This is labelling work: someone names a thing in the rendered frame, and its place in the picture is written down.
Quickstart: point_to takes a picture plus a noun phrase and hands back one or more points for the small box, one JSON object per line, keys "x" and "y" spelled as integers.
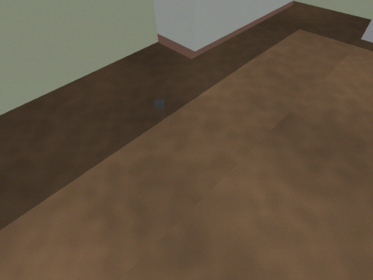
{"x": 159, "y": 104}

